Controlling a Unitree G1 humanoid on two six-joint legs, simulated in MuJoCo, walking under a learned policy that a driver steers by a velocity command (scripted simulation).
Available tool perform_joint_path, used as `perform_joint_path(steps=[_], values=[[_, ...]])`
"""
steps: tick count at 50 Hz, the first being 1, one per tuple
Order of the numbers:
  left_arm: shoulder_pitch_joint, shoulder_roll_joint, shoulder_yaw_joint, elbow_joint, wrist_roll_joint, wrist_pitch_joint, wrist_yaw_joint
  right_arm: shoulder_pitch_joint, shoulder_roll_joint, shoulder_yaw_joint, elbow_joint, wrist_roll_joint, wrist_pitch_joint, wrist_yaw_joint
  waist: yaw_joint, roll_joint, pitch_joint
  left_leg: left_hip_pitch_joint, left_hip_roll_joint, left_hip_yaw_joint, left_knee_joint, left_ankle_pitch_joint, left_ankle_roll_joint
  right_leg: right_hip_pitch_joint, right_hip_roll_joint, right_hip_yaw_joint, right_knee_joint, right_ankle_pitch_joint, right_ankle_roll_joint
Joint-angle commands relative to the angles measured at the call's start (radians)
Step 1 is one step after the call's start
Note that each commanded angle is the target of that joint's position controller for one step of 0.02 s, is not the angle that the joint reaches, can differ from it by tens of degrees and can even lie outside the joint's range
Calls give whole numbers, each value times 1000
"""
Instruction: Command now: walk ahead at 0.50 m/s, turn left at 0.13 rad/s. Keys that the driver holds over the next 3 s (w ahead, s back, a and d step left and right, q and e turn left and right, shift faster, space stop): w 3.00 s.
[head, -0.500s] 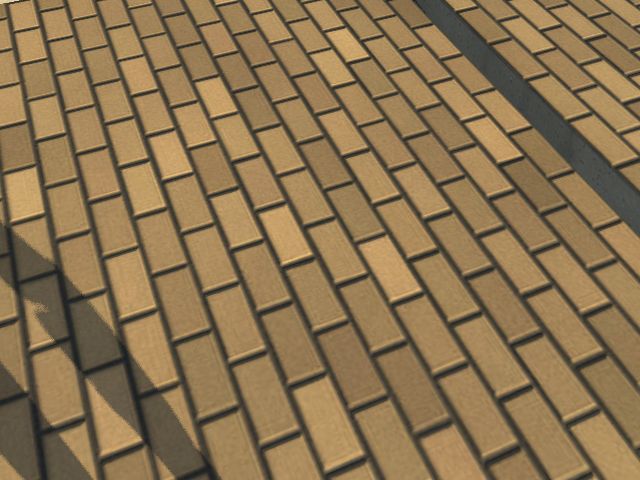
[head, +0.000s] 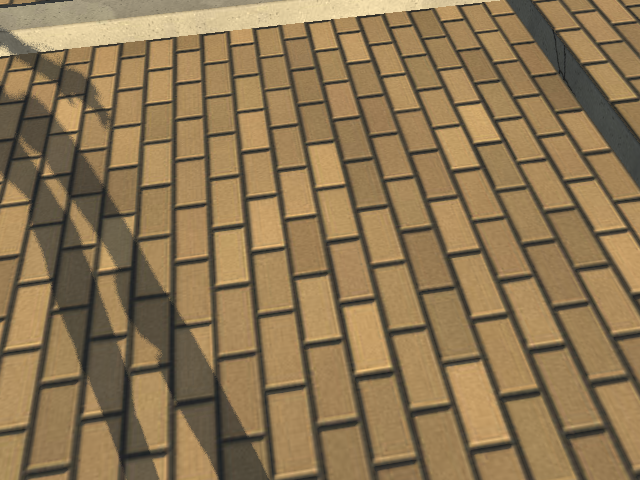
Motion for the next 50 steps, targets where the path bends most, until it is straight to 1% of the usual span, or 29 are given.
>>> perform_joint_path(steps=[1,4,8,10,12,13,14,15,16,17,18,19,21,23,26,29,34,37,38,39,40,41,42,43,44,45,46,48,50], values=[[-48,171,38,-59,-10,-13,9,-59,-27,0,-80,-5,-20,3,-12,-127,4,-63,36,-2,-171,135,-15,47,-251,202,-195,168,-179],[-8,189,39,-35,-19,-3,10,-148,-20,6,-94,4,-28,14,22,-127,18,3,10,25,-339,261,-22,47,-233,137,-190,186,-156],[53,202,40,1,-28,15,10,-238,-35,2,-126,15,-35,31,45,-131,42,25,-14,34,-445,256,-1,127,-276,149,-153,192,-139],[53,217,45,11,-30,26,14,-231,-53,-5,-132,15,-40,37,22,-141,39,64,-25,39,-487,197,26,174,-300,156,-112,253,-122],[30,219,44,11,-31,35,19,-82,-100,-32,-88,5,-41,32,-71,-127,-48,301,-69,80,-549,193,69,162,-256,100,67,501,-86],[26,185,29,1,-20,33,21,72,-151,-54,-51,-2,-38,22,-141,-98,-159,545,-14,27,-526,215,109,57,-207,54,271,479,-52],[83,94,-3,-37,1,18,20,209,-255,-77,-39,-26,-31,12,-155,107,-323,928,248,-343,-517,192,237,-293,-89,-15,658,125,18],[104,87,-10,-32,-9,-2,16,245,-229,-70,-18,-7,-25,17,-153,245,-399,1008,340,-666,-663,34,325,-501,-13,74,861,-385,34],[36,179,15,-43,-33,-14,9,195,-168,-48,-20,-1,-24,19,-157,143,-257,907,306,-582,-691,-56,285,-601,-76,113,941,-352,24],[-37,182,16,-61,-40,-17,6,134,-138,-37,-27,0,-24,19,-137,90,-154,777,262,-447,-708,-28,254,-609,-120,87,921,-264,16],[-69,169,16,-65,-26,-14,7,76,-114,-28,-28,-6,-25,24,-108,32,-80,646,217,-357,-743,49,239,-577,-150,71,863,-193,22],[-67,163,21,-61,-13,-5,10,36,-90,-20,-30,-12,-31,27,-75,35,-46,553,184,-296,-776,121,227,-523,-177,78,806,-142,28],[-32,123,15,-47,-11,15,9,8,-90,-23,-21,-11,-42,30,-35,52,-34,454,160,-228,-829,207,234,-443,-186,72,762,-92,46],[-59,108,13,-57,-6,27,14,17,-108,-29,0,-8,-53,27,-25,34,-14,425,153,-167,-859,279,245,-460,-188,67,696,-26,64],[-164,90,5,-85,0,24,11,52,-125,-34,31,-6,-51,15,-52,7,15,436,132,-93,-876,316,227,-485,-184,63,508,140,74],[-270,72,-4,-109,-6,13,-2,98,-149,-38,61,2,-43,6,-92,5,37,444,114,-41,-879,292,200,-435,-152,37,327,273,67],[-385,91,-4,-160,-16,3,-25,175,-169,-45,122,13,-22,0,-122,9,64,588,177,-60,-820,293,182,-448,-126,40,197,223,31],[-327,123,9,-153,-13,-4,-31,163,-185,-51,138,15,-6,-7,-75,34,23,654,189,-59,-717,489,152,-335,-89,7,154,113,-11],[-227,149,25,-124,-9,-4,-27,147,-183,-48,138,14,0,-10,-17,30,-38,642,152,-25,-596,643,130,-187,-57,-26,125,115,-35],[-67,202,49,-80,-5,-4,-17,152,-151,-34,132,5,3,-13,47,5,-155,545,98,19,-392,631,98,64,-89,2,153,153,-73],[68,305,73,-64,14,0,-8,234,-64,-3,97,-9,-11,-10,48,-178,-327,193,-17,74,-7,290,30,468,-343,369,169,126,-203],[107,275,67,-45,-7,8,-11,263,-32,9,112,-2,-31,-5,49,-337,-417,-45,-130,-12,220,-298,-1,605,-447,729,8,-44,-300],[60,212,45,-53,-17,9,-11,184,-134,-16,99,21,-47,3,64,-237,-289,-157,-66,-80,305,-286,12,520,-418,658,-30,-161,-254],[-1,183,36,-65,-12,12,-7,99,-144,-18,75,34,-55,6,48,-181,-173,-181,-15,-49,287,-202,24,386,-381,521,-47,-147,-215],[-64,160,28,-70,-4,11,-8,55,-133,-17,66,22,-55,3,17,-117,-87,-153,25,-24,221,-122,22,241,-340,423,-81,-71,-197],[-105,129,19,-76,5,7,-10,50,-128,-23,70,8,-46,-1,-15,-122,-50,-98,56,-29,158,-67,19,141,-306,358,-112,5,-183],[-125,121,17,-77,11,4,-11,76,-110,-22,78,6,-35,0,-42,-141,-40,-40,67,-31,134,-35,13,76,-288,320,-141,49,-183],[-125,132,22,-65,4,-9,-12,98,-76,-17,88,2,-16,-4,-64,-136,-32,-5,74,-20,86,0,-4,16,-277,257,-187,124,-201],[-108,155,29,-47,2,-13,-4,41,-69,-14,69,-4,-10,-8,-60,-115,-3,-51,82,-17,-2,81,-23,9,-274,207,-217,179,-208]])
